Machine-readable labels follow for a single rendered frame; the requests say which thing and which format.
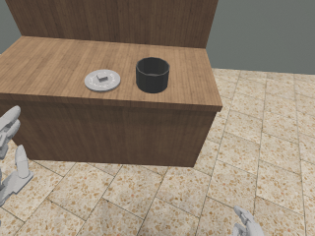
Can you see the pot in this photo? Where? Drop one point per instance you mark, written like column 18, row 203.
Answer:
column 152, row 74

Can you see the lid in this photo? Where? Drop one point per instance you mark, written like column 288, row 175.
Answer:
column 93, row 83

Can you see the table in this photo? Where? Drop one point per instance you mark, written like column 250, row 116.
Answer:
column 63, row 41

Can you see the knob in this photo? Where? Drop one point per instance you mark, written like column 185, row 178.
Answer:
column 102, row 76

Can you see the robot right hand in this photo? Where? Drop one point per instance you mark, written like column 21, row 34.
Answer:
column 252, row 228

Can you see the robot left hand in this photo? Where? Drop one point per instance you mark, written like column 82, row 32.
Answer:
column 17, row 180

